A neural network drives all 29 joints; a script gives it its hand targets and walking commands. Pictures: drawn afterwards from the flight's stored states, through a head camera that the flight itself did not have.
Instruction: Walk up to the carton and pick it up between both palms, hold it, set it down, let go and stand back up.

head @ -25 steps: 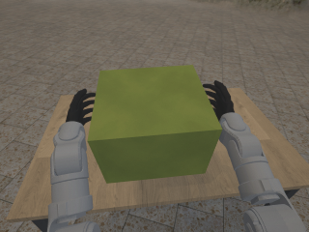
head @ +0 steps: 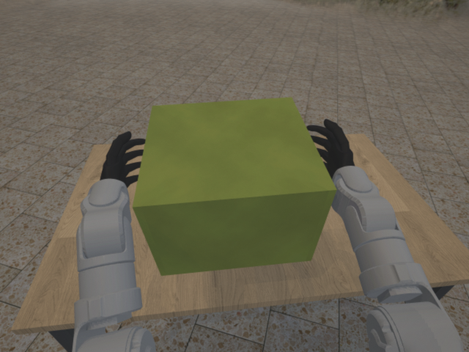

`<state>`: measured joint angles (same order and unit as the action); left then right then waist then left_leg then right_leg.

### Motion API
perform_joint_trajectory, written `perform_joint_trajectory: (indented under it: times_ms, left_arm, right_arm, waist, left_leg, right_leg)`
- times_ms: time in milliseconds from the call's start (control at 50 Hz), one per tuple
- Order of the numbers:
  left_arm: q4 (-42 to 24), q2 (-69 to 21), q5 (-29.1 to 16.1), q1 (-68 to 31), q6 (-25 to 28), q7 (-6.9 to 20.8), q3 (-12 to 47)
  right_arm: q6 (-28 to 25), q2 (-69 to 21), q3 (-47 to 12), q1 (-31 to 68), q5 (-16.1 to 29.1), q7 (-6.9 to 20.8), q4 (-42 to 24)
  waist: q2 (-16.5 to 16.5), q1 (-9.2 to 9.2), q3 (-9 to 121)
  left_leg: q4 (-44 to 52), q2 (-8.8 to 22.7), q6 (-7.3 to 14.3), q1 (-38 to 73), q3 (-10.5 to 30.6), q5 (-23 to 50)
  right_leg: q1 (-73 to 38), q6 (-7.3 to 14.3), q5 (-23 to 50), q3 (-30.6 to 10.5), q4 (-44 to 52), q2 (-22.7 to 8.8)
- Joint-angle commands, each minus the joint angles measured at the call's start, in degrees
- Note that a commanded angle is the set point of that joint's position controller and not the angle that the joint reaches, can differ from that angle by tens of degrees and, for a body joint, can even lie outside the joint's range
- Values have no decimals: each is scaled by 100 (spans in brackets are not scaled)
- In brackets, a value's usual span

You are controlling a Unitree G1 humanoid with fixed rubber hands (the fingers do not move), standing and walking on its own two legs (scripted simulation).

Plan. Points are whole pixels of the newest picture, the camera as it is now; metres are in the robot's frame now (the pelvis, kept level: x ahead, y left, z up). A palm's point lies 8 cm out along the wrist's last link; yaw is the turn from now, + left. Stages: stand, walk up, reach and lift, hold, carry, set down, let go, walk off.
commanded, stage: hold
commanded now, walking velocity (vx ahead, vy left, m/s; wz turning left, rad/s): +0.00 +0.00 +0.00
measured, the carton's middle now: (230, 181) +0.40 +0.01 +0.13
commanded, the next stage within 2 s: none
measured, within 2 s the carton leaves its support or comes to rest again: neither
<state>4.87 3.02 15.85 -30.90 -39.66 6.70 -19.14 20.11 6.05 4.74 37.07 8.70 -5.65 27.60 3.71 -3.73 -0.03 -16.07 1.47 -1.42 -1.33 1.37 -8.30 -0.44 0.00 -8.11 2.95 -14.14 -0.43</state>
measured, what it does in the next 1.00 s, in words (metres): stands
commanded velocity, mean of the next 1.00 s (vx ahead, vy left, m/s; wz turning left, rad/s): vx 0.00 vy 0.00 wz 0.00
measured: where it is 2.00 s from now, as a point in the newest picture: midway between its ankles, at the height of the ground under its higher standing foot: outside the picture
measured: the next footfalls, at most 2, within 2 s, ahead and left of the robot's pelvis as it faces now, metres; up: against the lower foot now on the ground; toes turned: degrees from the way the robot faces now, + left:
none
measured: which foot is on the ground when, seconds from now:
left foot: down 0.00-1.00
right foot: down 0.00-1.00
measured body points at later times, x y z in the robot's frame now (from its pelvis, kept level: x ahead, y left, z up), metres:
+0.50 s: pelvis +0.01 +0.00 +0.00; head -0.04 +0.03 +0.45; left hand +0.37 +0.20 +0.18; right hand +0.38 -0.17 +0.19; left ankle +0.01 +0.13 -0.75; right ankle +0.00 -0.12 -0.75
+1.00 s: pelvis +0.00 +0.00 +0.00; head -0.04 +0.02 +0.45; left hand +0.36 +0.20 +0.19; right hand +0.38 -0.17 +0.20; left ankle +0.01 +0.13 -0.75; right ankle +0.00 -0.12 -0.75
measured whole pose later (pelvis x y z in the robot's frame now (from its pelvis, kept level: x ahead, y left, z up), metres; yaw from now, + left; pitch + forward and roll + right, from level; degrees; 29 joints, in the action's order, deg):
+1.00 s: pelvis +0.00 +0.00 +0.00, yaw +0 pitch -7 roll +0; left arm 3.0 3.4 15.7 -30.0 -40.0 7.3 -19.1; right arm 20.7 5.6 4.2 36.2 8.7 -6.4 25.1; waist 3.3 -4.1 -0.2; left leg -16.1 1.6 -1.5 -0.9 1.4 -8.4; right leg -1.1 0.1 -8.3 3.2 -14.0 -0.3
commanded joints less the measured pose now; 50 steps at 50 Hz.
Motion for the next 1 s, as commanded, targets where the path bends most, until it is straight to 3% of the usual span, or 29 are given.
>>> perform_joint_trajectory:
  times_ms: [0,80,120,180,220,260,360,460,540,640,760,820,900,980]
  left_arm:
    - [-784,-2268,-958,-3204,367,770,2356]
    - [-412,-2155,-760,-2980,249,812,2042]
    - [-534,-2194,-840,-3118,280,807,2090]
    - [-792,-2135,-950,-3082,346,822,2280]
    - [-511,-2061,-808,-2852,270,871,2096]
    - [-690,-2085,-817,-2989,279,880,2085]
    - [-1058,-2198,-984,-2804,284,829,2430]
    - [-1118,-2018,-885,-2648,213,823,2324]
    - [-1078,-2118,-941,-2855,144,778,2359]
    - [-1215,-2140,-1052,-2833,251,724,2521]
    - [-541,-2085,-847,-2793,118,850,2058]
    - [-665,-2119,-909,-3057,214,854,2110]
    - [-794,-2108,-879,-3024,266,804,2274]
    - [-724,-2034,-854,-2975,242,879,2109]
  right_arm:
    - [-306,-2473,-1847,3269,554,788,-1397]
    - [-229,-2415,-1786,3261,508,748,-1282]
    - [-287,-2538,-1835,3417,499,754,-1430]
    - [-282,-2529,-1962,3190,615,674,-1503]
    - [-178,-2450,-1937,3067,581,638,-1371]
    - [-163,-2435,-1842,3017,547,621,-1346]
    - [-243,-2366,-2019,2999,717,616,-1885]
    - [-140,-2288,-2056,2768,730,634,-1760]
    - [-107,-2278,-1933,2989,690,702,-1789]
    - [-112,-2345,-2026,2995,734,681,-1960]
    - [-42,-2423,-1815,3094,491,730,-1604]
    - [-122,-2475,-1841,3307,490,729,-1659]
    - [-169,-2444,-1835,2988,517,678,-1442]
    - [-160,-2433,-1813,3049,500,675,-1436]
  waist:
    - [-502,-56,1882]
    - [-407,38,1388]
    - [-330,84,1614]
    - [-354,-80,1831]
    - [-299,-57,1456]
    - [-360,-62,1442]
    - [-555,-144,1837]
    - [-453,-77,1609]
    - [-577,-32,1457]
    - [-500,-108,1795]
    - [-242,30,1309]
    - [-241,9,1590]
    - [-544,-117,1729]
    - [-379,-57,1491]
  left_leg:
    - [31,-405,-116,344,-376,1323]
    - [123,-439,-40,116,-421,983]
    - [147,-434,0,110,-440,949]
    - [-25,-481,-87,369,-417,1457]
    - [57,-477,-58,346,-423,1290]
    - [124,-450,-74,239,-421,1093]
    - [-197,-436,-231,680,-375,2108]
    - [-80,-435,-193,545,-391,1789]
    - [16,-399,-160,310,-376,1413]
    - [-126,-426,-190,523,-353,1816]
    - [258,-420,52,-19,-433,636]
    - [194,-427,42,48,-429,748]
    - [30,-455,-89,365,-424,1260]
    - [107,-447,-55,250,-430,1117]
  right_leg:
    - [-579,-59,936,183,28,309]
    - [-514,-67,684,162,100,273]
    - [-560,-92,673,181,91,284]
    - [-683,-142,1304,149,26,274]
    - [-703,-140,1211,129,87,266]
    - [-635,-111,929,171,82,284]
    - [-651,-49,1445,218,32,363]
    - [-646,-73,1351,197,41,343]
    - [-427,-5,726,198,97,339]
    - [-525,-48,1282,183,13,366]
    - [-518,-65,511,107,168,241]
    - [-448,-89,656,116,130,245]
    - [-578,-99,1055,131,41,257]
    - [-554,-111,909,198,74,280]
